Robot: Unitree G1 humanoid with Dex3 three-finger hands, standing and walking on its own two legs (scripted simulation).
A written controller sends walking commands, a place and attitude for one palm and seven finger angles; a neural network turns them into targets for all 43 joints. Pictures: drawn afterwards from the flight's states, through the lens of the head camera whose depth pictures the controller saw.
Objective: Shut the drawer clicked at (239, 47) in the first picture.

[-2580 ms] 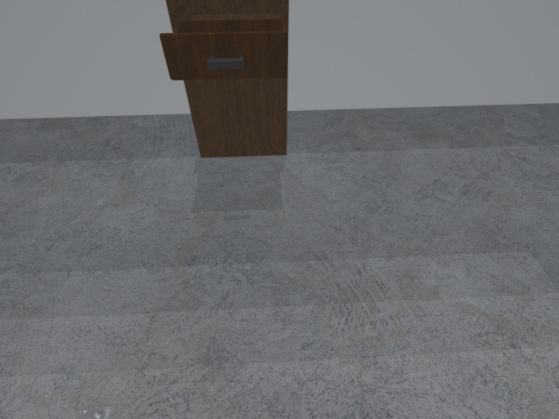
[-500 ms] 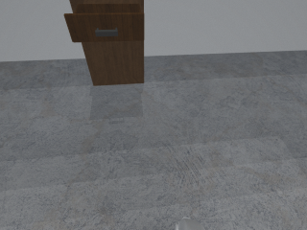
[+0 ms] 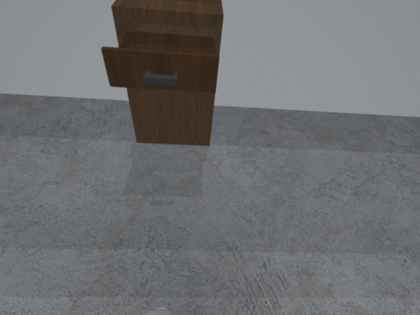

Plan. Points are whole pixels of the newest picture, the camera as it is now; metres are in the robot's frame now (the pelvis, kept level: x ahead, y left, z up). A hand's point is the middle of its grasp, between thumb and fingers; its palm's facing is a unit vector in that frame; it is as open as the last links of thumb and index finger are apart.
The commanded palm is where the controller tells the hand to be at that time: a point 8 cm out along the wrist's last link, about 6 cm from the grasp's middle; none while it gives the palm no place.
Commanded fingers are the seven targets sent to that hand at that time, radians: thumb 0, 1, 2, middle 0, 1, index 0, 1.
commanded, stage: walk to a spot facing it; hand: left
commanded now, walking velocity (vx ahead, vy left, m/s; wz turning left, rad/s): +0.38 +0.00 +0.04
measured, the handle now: (161, 76) +0.95 +0.26 -0.06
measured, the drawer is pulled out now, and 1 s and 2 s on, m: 0.30 0.30 0.30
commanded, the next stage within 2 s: turn to face it in 0.54 s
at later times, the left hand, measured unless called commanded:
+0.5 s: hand (142, 249) +0.30 +0.18 -0.16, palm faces -0.07 -0.98 -0.18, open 7.3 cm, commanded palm none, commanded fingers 0.00 0.90 0.90 -0.20 -0.30 -0.20 -0.30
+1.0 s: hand (169, 212) +0.41 +0.14 -0.17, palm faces +0.07 -0.98 -0.18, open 7.2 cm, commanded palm none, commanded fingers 0.00 0.90 0.90 -0.20 -0.30 -0.20 -0.30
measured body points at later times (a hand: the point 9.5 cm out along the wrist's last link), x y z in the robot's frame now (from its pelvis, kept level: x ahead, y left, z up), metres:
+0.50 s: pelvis +0.21 +0.01 +0.00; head +0.23 +0.00 +0.45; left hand +0.30 +0.24 -0.15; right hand +0.09 -0.19 -0.15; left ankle +0.11 +0.10 -0.73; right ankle +0.35 -0.13 -0.69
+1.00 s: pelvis +0.37 -0.04 +0.00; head +0.37 -0.03 +0.45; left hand +0.41 +0.19 -0.16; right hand +0.42 -0.28 -0.15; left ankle +0.43 +0.07 -0.72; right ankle +0.38 -0.12 -0.73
